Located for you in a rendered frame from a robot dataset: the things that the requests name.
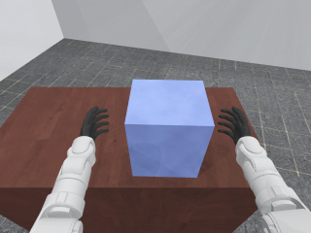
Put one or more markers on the robot right hand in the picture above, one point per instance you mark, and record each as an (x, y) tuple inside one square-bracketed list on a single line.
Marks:
[(239, 126)]

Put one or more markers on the pedestal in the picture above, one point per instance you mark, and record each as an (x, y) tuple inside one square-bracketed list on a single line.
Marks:
[(36, 136)]

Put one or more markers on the robot left forearm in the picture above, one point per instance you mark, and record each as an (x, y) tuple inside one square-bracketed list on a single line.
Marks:
[(67, 199)]

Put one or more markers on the robot right forearm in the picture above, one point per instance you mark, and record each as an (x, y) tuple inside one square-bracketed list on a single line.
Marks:
[(271, 192)]

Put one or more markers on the carton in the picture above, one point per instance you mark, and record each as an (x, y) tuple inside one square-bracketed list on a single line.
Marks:
[(168, 127)]

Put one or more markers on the robot left upper arm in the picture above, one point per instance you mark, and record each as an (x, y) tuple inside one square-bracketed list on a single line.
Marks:
[(58, 225)]

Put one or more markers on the robot left hand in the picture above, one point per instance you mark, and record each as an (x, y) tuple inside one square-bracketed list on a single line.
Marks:
[(89, 127)]

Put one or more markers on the robot right upper arm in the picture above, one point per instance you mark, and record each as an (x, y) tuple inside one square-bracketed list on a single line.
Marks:
[(288, 221)]

